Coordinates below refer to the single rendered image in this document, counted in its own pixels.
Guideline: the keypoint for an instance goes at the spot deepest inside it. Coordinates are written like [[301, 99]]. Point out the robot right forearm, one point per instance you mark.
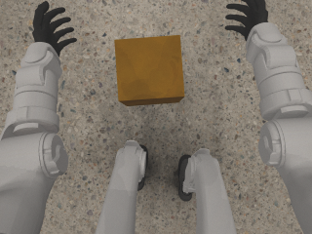
[[278, 77]]

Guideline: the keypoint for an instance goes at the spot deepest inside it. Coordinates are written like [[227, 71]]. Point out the carton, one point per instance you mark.
[[149, 70]]

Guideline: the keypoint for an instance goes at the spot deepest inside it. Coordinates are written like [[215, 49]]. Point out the robot right foot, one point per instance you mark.
[[182, 164]]

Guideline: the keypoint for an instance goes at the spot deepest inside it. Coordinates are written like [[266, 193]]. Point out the robot right upper arm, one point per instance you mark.
[[286, 144]]

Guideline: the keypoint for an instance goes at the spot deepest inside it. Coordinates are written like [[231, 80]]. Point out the robot left hand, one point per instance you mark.
[[44, 30]]

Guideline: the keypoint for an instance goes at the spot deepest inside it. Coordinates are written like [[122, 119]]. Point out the robot left forearm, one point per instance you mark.
[[36, 93]]

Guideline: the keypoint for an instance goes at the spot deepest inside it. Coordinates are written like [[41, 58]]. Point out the robot left thigh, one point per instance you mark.
[[119, 209]]

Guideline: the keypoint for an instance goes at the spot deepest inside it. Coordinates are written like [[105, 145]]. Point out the robot right hand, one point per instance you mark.
[[255, 12]]

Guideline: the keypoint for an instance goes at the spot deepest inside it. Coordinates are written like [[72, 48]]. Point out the robot left upper arm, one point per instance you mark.
[[29, 167]]

